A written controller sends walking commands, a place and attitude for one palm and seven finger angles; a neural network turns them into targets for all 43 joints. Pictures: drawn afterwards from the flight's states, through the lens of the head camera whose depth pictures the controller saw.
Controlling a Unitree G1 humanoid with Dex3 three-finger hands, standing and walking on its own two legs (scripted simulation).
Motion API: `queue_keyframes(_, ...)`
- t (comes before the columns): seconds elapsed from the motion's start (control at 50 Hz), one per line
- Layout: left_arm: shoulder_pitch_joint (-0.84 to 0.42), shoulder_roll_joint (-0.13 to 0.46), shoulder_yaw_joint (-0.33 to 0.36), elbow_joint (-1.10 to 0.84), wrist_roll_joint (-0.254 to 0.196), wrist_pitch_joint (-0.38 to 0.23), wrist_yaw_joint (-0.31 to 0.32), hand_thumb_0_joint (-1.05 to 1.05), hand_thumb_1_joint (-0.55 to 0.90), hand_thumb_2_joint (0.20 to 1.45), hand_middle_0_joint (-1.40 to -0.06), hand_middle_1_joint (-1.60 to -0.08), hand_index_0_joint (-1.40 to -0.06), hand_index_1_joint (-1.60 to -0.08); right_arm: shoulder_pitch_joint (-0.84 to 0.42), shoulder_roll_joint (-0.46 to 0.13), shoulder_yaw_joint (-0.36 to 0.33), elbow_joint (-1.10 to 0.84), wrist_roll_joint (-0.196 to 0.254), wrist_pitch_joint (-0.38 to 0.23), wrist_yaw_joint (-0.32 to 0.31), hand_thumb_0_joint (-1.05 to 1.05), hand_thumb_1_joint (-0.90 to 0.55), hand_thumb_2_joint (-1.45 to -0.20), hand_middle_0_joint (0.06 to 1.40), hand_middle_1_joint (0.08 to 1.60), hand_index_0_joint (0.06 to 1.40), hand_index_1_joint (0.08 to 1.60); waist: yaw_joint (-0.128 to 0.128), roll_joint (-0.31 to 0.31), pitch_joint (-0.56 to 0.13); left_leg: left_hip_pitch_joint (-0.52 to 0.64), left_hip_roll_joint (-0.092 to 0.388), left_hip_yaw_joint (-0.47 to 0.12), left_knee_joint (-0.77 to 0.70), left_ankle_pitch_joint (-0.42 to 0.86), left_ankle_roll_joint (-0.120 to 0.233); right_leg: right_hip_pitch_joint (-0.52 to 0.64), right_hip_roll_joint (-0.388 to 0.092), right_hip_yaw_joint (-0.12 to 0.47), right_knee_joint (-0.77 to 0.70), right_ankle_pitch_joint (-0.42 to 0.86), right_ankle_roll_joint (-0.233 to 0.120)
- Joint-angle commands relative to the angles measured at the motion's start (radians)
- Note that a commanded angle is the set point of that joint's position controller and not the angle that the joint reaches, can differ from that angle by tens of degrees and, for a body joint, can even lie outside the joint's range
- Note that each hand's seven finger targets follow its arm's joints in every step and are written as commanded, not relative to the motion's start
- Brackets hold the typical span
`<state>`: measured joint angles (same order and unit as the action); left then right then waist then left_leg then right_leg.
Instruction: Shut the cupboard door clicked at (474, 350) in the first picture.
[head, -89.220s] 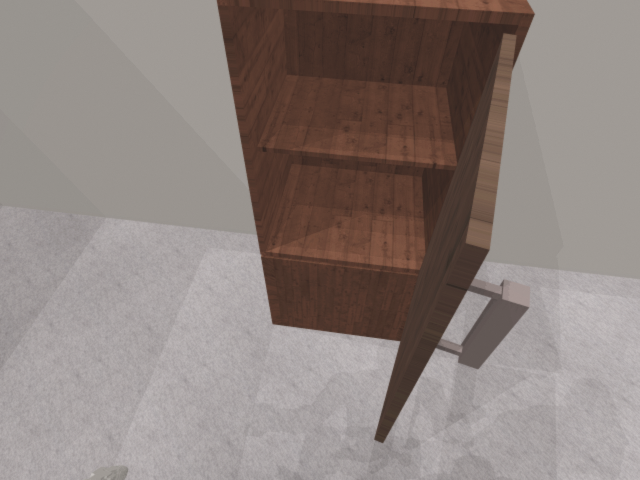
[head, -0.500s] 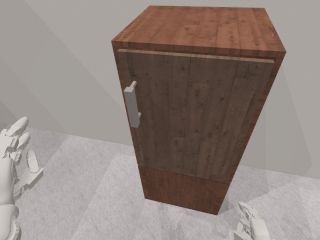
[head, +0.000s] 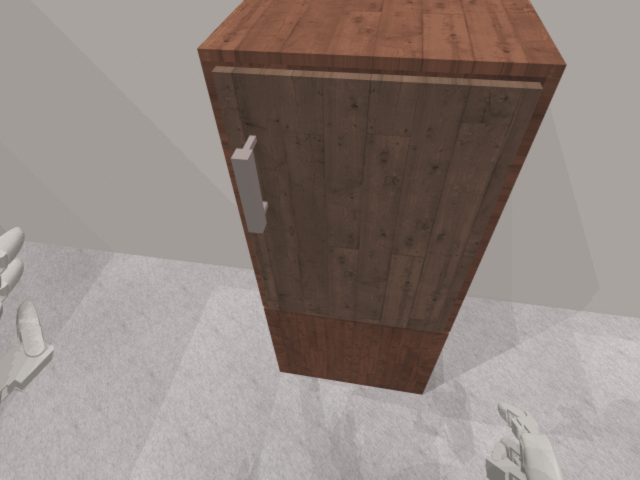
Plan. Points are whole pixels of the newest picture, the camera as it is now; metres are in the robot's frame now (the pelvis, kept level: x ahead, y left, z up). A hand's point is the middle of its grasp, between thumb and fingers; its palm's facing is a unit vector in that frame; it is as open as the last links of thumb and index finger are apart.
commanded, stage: step back with the hand held close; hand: left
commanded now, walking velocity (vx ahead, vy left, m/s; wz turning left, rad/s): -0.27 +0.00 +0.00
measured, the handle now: (254, 185) +0.52 +0.15 +0.08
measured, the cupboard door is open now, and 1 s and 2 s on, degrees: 0 0 0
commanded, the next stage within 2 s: stop stepping back and stand still in 0.94 s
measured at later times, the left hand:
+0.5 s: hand out of the picture +0.13 +0.28 +0.16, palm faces +0.50 -0.75 -0.44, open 7.4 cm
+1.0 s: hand out of the picture +0.06 +0.24 +0.17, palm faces +0.32 -0.83 -0.45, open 7.4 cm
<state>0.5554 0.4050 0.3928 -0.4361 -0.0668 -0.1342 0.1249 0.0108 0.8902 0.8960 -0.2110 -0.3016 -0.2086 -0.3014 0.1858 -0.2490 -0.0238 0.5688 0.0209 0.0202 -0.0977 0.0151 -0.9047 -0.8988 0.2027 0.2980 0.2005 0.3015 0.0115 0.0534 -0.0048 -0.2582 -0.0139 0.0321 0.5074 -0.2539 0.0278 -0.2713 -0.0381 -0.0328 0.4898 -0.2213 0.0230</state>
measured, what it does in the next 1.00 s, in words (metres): walks backwards: right foot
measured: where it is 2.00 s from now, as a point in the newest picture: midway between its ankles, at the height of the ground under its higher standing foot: outside the picture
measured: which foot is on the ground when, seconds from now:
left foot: down 0.00-1.00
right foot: down 0.00-0.64, up 0.66-0.86, down 0.88-1.00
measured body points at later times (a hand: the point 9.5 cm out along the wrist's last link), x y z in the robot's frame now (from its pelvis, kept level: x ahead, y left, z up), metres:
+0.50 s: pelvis -0.07 +0.00 -0.02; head -0.06 +0.01 +0.43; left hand +0.09 +0.31 +0.18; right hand +0.09 -0.24 -0.10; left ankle +0.01 +0.10 -0.73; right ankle +0.02 -0.13 -0.74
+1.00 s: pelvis -0.16 -0.01 -0.01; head -0.12 +0.02 +0.44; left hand +0.04 +0.28 +0.19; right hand +0.05 -0.22 -0.08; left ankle +0.01 +0.10 -0.74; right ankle -0.22 -0.13 -0.74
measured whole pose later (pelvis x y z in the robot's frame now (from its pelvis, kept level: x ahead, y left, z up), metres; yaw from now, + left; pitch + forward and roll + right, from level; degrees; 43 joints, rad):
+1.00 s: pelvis -0.16 -0.01 -0.01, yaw -1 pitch +3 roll -5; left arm 0.49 0.45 0.42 -0.56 -0.07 -0.26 0.10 0.01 0.89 0.90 -0.21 -0.30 -0.20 -0.30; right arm 0.08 -0.16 0.01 0.62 -0.01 -0.10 -0.05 0.01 -0.90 -0.90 0.21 0.30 0.21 0.30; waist 0.01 0.03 0.04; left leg -0.54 0.09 0.01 0.42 0.06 0.02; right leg -0.18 0.11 0.02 0.46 -0.33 -0.01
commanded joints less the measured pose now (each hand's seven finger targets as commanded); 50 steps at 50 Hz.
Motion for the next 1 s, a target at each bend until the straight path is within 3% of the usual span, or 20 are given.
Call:
queue_keyframes(0.0,-0.040,0.188,0.140,-0.194,0.001,-0.062,0.037,0.000,0.900,0.900,-0.200,-0.300,-0.200,-0.300,-0.095,-0.101,-0.029,-0.173,-0.003,-0.044,-0.016,0.000,-0.900,-0.900,0.200,0.300,0.200,0.300,0.003,-0.019,-0.137,-0.079,0.119,-0.109,-0.105,0.259,0.010,0.126,-0.042,0.063,0.009,0.245,-0.023)
queue_keyframes(0.16,-0.055,0.223,0.181,-0.248,0.029,-0.107,0.056,0.000,0.900,0.900,-0.200,-0.300,-0.200,-0.300,-0.072,-0.116,-0.033,-0.172,-0.011,-0.074,-0.011,0.000,-0.900,-0.900,0.200,0.300,0.200,0.300,-0.007,0.009,-0.082,-0.299,0.112,-0.140,-0.143,-0.220,0.044,0.123,-0.040,0.112,-0.032,-0.049,-0.029)
queue_keyframes(0.2,-0.071,0.188,0.151,-0.264,0.033,-0.120,0.057,0.000,0.900,0.900,-0.200,-0.300,-0.200,-0.300,-0.060,-0.111,-0.028,-0.172,-0.011,-0.087,-0.008,0.000,-0.900,-0.900,0.200,0.300,0.200,0.300,-0.013,0.025,-0.069,-0.333,0.120,-0.153,-0.150,-0.272,0.048,0.117,-0.033,0.106,-0.016,-0.091,-0.027)
queue_keyframes(0.26,-0.070,0.209,0.185,-0.260,0.043,-0.137,0.063,0.000,0.900,0.900,-0.200,-0.300,-0.200,-0.300,-0.056,-0.121,-0.030,-0.164,-0.017,-0.108,-0.014,0.000,-0.900,-0.900,0.200,0.300,0.200,0.300,-0.010,0.097,-0.075,-0.428,0.163,-0.199,-0.220,-0.342,0.069,0.197,0.015,0.077,0.089,-0.033,-0.015)
queue_keyframes(0.34,-0.077,0.182,0.178,-0.249,0.050,-0.152,0.058,0.000,0.900,0.900,-0.200,-0.300,-0.200,-0.300,-0.041,-0.116,-0.032,-0.156,-0.019,-0.129,-0.010,0.000,-0.900,-0.900,0.200,0.300,0.200,0.300,-0.010,0.093,-0.076,-0.529,0.176,-0.209,-0.204,-0.384,0.084,0.275,0.031,0.099,0.173,0.058,-0.013)
queue_keyframes(0.4,-0.094,0.177,0.165,-0.255,0.047,-0.159,0.055,0.000,0.900,0.900,-0.200,-0.300,-0.200,-0.300,-0.031,-0.109,-0.033,-0.146,-0.019,-0.138,-0.004,0.000,-0.900,-0.900,0.200,0.300,0.200,0.300,-0.014,-0.012,-0.070,-0.466,0.119,-0.163,-0.092,-0.354,0.058,0.173,-0.018,0.171,0.069,-0.011,-0.034)
queue_keyframes(0.46,-0.113,0.215,0.176,-0.251,0.043,-0.156,0.065,0.000,0.900,0.900,-0.200,-0.300,-0.200,-0.300,-0.033,-0.101,-0.037,-0.125,-0.031,-0.133,0.008,0.000,-0.900,-0.900,0.200,0.300,0.200,0.300,-0.015,-0.125,-0.040,-0.265,0.044,-0.100,0.127,-0.238,0.005,-0.113,-0.149,0.324,-0.164,-0.258,-0.107)
queue_keyframes(0.52,-0.107,0.210,0.155,-0.280,0.035,-0.157,0.079,0.000,0.900,0.900,-0.200,-0.300,-0.200,-0.300,-0.034,-0.079,-0.029,-0.107,-0.024,-0.121,0.017,0.000,-0.900,-0.900,0.200,0.300,0.200,0.300,-0.025,-0.167,-0.089,-0.107,0.031,-0.075,0.213,-0.133,-0.010,-0.225,-0.204,0.272,-0.196,-0.246,-0.129)
queue_keyframes(0.54,-0.100,0.217,0.163,-0.293,0.034,-0.159,0.083,0.000,0.900,0.900,-0.200,-0.300,-0.200,-0.300,-0.033,-0.082,-0.028,-0.108,-0.024,-0.117,0.016,0.000,-0.900,-0.900,0.200,0.300,0.200,0.300,-0.028,-0.136,-0.094,-0.090,0.040,-0.089,0.166,-0.141,-0.005,-0.237,-0.183,0.230,-0.176,-0.250,-0.114)
queue_keyframes(0.58,-0.059,0.221,0.183,-0.309,0.030,-0.169,0.083,0.000,0.900,0.900,-0.200,-0.300,-0.200,-0.300,-0.045,-0.094,-0.027,-0.123,-0.023,-0.116,0.004,0.000,-0.900,-0.900,0.200,0.300,0.200,0.300,-0.028,0.010,-0.084,-0.180,0.108,-0.181,-0.061,-0.200,0.023,-0.162,-0.058,0.120,-0.045,-0.236,-0.055)
queue_keyframes(0.62,-0.051,0.211,0.218,-0.318,0.042,-0.188,0.076,0.000,0.900,0.900,-0.200,-0.300,-0.200,-0.300,-0.063,-0.123,-0.038,-0.132,-0.024,-0.138,-0.007,0.000,-0.900,-0.900,0.200,0.300,0.200,0.300,-0.018,0.238,-0.103,-0.515,0.297,-0.393,-0.363,-0.500,0.102,0.171,0.105,0.040,0.327,-0.109,-0.001)
queue_keyframes(0.64,-0.073,0.216,0.223,-0.331,0.042,-0.194,0.066,0.000,0.900,0.900,-0.200,-0.300,-0.200,-0.300,-0.057,-0.111,-0.047,-0.127,-0.029,-0.148,-0.009,0.000,-0.900,-0.900,0.200,0.300,0.200,0.300,-0.015,0.223,-0.119,-0.527,0.339,-0.425,-0.382,-0.472,0.122,0.199,0.118,0.052,0.420,-0.096,0.001)
queue_keyframes(0.66,-0.070,0.240,0.240,-0.323,0.041,-0.199,0.060,0.000,0.900,0.900,-0.200,-0.300,-0.200,-0.300,-0.059,-0.108,-0.053,-0.124,-0.031,-0.157,-0.008,0.000,-0.900,-0.900,0.200,0.300,0.200,0.300,-0.013,0.164,-0.135,-0.449,0.333,-0.413,-0.331,-0.362,0.125,0.149,0.117,0.076,0.415,-0.111,-0.002)
queue_keyframes(0.68,-0.066,0.202,0.208,-0.331,0.038,-0.202,0.053,0.000,0.900,0.900,-0.200,-0.300,-0.200,-0.300,-0.061,-0.101,-0.051,-0.119,-0.038,-0.166,-0.001,0.000,-0.900,-0.900,0.200,0.300,0.200,0.300,-0.009,0.128,-0.130,-0.389,0.314,-0.373,-0.288,-0.272,0.119,0.111,0.113,0.079,0.383,-0.145,-0.007)
queue_keyframes(0.74,-0.023,0.161,0.158,-0.297,0.018,-0.201,0.037,0.000,0.900,0.900,-0.200,-0.300,-0.200,-0.300,-0.047,-0.094,-0.040,-0.081,-0.041,-0.191,0.015,0.000,-0.900,-0.900,0.200,0.300,0.200,0.300,-0.013,0.173,-0.116,-0.224,0.274,-0.313,-0.265,-0.144,0.091,0.042,0.116,0.048,0.191,-0.203,-0.011)
queue_keyframes(0.78,-0.048,0.151,0.124,-0.311,0.011,-0.203,0.028,0.000,0.900,0.900,-0.200,-0.300,-0.200,-0.300,-0.041,-0.092,-0.030,-0.051,-0.045,-0.204,0.019,0.000,-0.900,-0.900,0.200,0.300,0.200,0.300,-0.015,0.172,-0.146,-0.045,0.254,-0.290,-0.222,0.106,0.072,-0.009,0.112,0.039,0.032,-0.171,-0.012)
queue_keyframes(0.88,-0.087,0.207,0.150,-0.331,0.004,-0.201,0.010,0.000,0.900,0.900,-0.200,-0.300,-0.200,-0.300,-0.055,-0.087,-0.034,-0.032,-0.048,-0.181,0.029,0.000,-0.900,-0.900,0.200,0.300,0.200,0.300,-0.001,0.120,-0.325,0.227,0.213,-0.159,-0.086,0.633,0.028,0.013,0.091,0.049,-0.084,0.132,-0.002)
queue_keyframes(0.94,-0.038,0.257,0.199,-0.374,-0.015,-0.187,0.006,0.000,0.900,0.900,-0.200,-0.300,-0.200,-0.300,-0.072,-0.063,-0.039,-0.091,-0.013,-0.151,0.027,0.000,-0.900,-0.900,0.200,0.300,0.200,0.300,-0.017,-0.059,-0.385,0.281,0.135,-0.031,0.014,0.593,-0.003,-0.010,0.026,0.053,-0.075,0.420,0.052)
queue_keyframes(0.96,0.032,0.313,0.259,-0.360,-0.023,-0.177,0.007,0.000,0.900,0.900,-0.200,-0.300,-0.200,-0.300,-0.098,-0.062,-0.034,-0.115,-0.011,-0.144,0.026,0.000,-0.900,-0.900,0.200,0.300,0.200,0.300,-0.006,-0.109,-0.369,0.240,0.120,-0.034,0.019,0.438,-0.010,-0.037,-0.006,0.065,-0.086,0.373,0.048)
queue_keyframes(0.98,0.062,0.285,0.238,-0.343,-0.034,-0.171,0.005,0.000,0.900,0.900,-0.200,-0.300,-0.200,-0.300,-0.111,-0.051,-0.024,-0.132,-0.005,-0.134,0.022,0.000,-0.900,-0.900,0.200,0.300,0.200,0.300,-0.015,-0.109,-0.294,0.179,0.095,-0.020,0.038,0.278,-0.022,-0.082,-0.049,0.088,-0.115,0.286,0.025)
